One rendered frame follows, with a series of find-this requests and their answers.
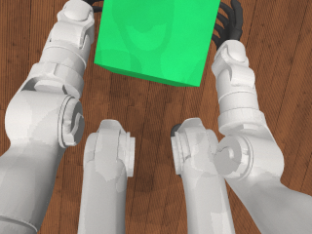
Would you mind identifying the robot left forearm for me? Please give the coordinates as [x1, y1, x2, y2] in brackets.
[5, 0, 95, 137]

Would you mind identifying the right robot thigh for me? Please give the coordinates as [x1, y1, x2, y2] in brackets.
[171, 126, 236, 234]

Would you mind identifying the robot left hand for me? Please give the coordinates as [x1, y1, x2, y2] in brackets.
[82, 0, 104, 13]

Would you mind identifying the carton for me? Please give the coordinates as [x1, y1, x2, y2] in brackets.
[94, 0, 220, 87]

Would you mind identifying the right robot upper arm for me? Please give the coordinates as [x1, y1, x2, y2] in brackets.
[214, 133, 312, 234]

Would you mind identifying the robot right forearm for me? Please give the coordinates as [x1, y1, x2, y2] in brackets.
[211, 39, 278, 145]

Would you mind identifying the robot right foot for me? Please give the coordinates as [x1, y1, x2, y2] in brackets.
[171, 123, 182, 178]

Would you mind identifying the robot right hand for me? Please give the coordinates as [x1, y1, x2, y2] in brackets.
[211, 0, 244, 50]

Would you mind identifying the left robot upper arm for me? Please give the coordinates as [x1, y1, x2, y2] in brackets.
[0, 90, 85, 234]

